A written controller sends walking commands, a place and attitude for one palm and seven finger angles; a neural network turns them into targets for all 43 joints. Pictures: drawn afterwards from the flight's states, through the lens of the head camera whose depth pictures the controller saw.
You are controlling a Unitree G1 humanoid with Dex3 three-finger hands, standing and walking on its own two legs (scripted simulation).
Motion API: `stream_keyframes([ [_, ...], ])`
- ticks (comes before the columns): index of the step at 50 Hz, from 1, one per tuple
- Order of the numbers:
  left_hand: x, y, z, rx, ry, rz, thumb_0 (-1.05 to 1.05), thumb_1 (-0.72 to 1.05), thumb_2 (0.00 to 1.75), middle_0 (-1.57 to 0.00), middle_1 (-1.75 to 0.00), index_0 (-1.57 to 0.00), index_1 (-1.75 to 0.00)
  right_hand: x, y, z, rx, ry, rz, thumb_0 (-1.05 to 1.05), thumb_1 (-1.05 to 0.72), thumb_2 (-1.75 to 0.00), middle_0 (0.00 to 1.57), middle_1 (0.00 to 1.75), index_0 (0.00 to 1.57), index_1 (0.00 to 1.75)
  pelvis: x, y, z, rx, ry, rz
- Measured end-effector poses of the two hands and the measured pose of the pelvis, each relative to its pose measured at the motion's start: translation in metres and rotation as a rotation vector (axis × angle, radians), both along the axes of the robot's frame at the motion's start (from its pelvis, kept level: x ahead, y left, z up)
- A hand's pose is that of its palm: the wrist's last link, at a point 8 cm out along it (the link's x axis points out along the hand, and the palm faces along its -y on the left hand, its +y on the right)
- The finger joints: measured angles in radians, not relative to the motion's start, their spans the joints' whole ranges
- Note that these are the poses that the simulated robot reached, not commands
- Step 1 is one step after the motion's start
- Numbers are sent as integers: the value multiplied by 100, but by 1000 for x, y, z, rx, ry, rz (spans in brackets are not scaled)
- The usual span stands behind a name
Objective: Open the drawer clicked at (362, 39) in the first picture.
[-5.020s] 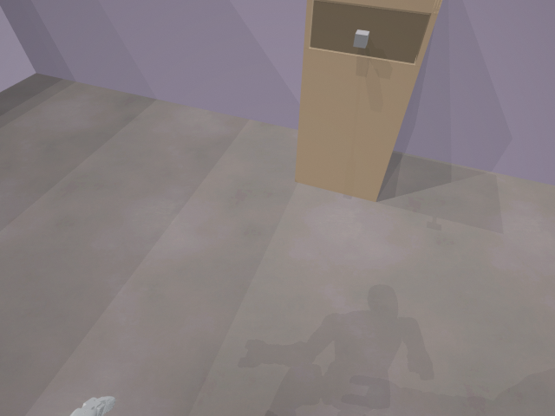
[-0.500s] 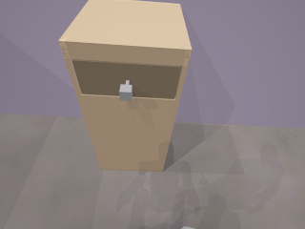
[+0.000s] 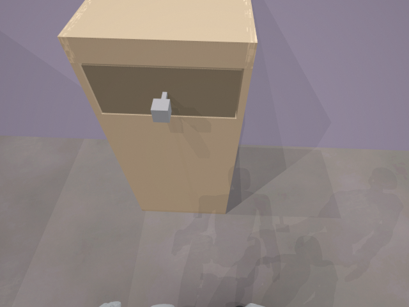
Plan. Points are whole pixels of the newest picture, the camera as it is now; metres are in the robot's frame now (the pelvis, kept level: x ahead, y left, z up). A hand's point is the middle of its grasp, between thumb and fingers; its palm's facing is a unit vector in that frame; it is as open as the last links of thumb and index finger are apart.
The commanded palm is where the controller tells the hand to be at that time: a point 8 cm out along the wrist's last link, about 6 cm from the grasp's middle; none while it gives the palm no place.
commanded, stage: come to a stop and stand still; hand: left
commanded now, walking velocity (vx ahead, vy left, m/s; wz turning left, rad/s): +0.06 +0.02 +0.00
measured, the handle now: (162, 104) +0.56 +0.15 +0.03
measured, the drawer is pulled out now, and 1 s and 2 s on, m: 0.00 0.00 0.00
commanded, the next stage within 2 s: look again from close up in 0.94 s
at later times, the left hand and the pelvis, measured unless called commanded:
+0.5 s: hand out of the picture -0.05 +0.19 -0.16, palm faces -0.01 -0.98 -0.22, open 7.3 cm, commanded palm none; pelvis -0.05 +0.02 +0.01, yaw -2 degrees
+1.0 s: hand out of the picture -0.08 +0.15 -0.17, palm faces +0.00 -0.99 -0.16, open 7.3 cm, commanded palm none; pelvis -0.06 +0.00 +0.01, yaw -2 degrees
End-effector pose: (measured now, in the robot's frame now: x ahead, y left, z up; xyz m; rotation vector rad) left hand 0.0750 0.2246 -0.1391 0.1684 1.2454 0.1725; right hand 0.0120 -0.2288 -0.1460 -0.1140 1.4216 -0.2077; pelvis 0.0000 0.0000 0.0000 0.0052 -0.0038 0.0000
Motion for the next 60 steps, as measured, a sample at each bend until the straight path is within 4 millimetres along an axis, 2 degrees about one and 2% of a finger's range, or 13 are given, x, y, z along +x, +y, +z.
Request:
stream_keyframes([
  [5, -34, 28, -14, -21, 41, 25, 0, 92, 90, -20, -30, -21, -30, 11, 6, 11, -64, -119, 31, 0, -91, -90, 20, 30, 20, 30, -16, 20, -5, 2, -22, -15],
  [9, -59, 43, -8, -22, 83, 36, 0, 92, 90, -20, -30, -20, -30, 8, 19, 23, -66, -149, 47, 0, -91, -90, 20, 30, 20, 30, -21, 28, 4, -7, -19, -20],
  [14, -90, 49, 0, -9, 131, 39, 0, 91, 90, -20, -30, -20, -30, 5, 32, 23, -41, -156, 56, 0, -91, -90, 20, 30, 20, 30, -28, 33, 9, 3, -6, -31],
  [18, -109, 44, 2, 3, 180, 22, 0, 91, 90, -20, -30, -20, -30, -4, 33, 15, -15, -154, 40, 0, -92, -90, 20, 30, 20, 30, -35, 31, 8, 20, -1, -42],
  [22, -121, 30, 7, 8, 193, 7, 1, 91, 90, -20, -30, -20, -30, -24, 27, 5, 10, -126, 6, 0, -93, -90, 21, 30, 20, 30, -43, 26, 7, 16, -8, -45],
  [29, -129, 4, 8, -23, 164, -18, 1, 91, 90, -20, -30, -20, -30, -67, 22, 4, 34, -54, -10, 0, -92, -90, 20, 30, 20, 30, -54, 15, 11, 11, -34, -42],
  [37, -141, -13, 3, -46, 168, -22, 1, 93, 90, -20, -30, -20, -30, -115, 22, 6, 49, 47, -34, 0, -91, -90, 20, 30, 20, 30, -63, 3, 11, 5, -39, -40],
  [44, -152, -22, 3, -60, 196, -11, 1, 92, 90, -20, -30, -20, -30, -139, 26, 6, 63, 110, -49, 0, -91, -90, 20, 30, 20, 30, -65, -1, 11, 2, -27, -39],
  [48, -156, -25, 2, -66, 215, -5, 1, 91, 90, -20, -30, -20, -30, -141, 29, 7, 70, 121, -54, 0, -91, -90, 20, 30, 20, 30, -62, -2, 11, 2, -21, -40],
  [52, -156, -27, 2, -70, 223, 1, 0, 91, 90, -20, -30, -20, -30, -134, 32, 6, 75, 113, -52, 0, -91, -90, 20, 30, 20, 30, -58, -2, 11, 3, -16, -40],
  [56, -151, -23, 0, -61, 201, -22, 0, 91, 90, -20, -30, -20, -30, -114, 33, 0, 81, 65, -26, 0, -91, -90, 20, 30, 20, 30, -56, 4, 6, -25, -1, -34],
  [60, -136, -11, -2, -50, 173, -25, 0, 91, 90, -20, -30, -21, -30, -89, 37, -3, 71, -3, -1, 1, -91, -90, 20, 30, 20, 30, -48, 11, 2, -21, 1, -26],
])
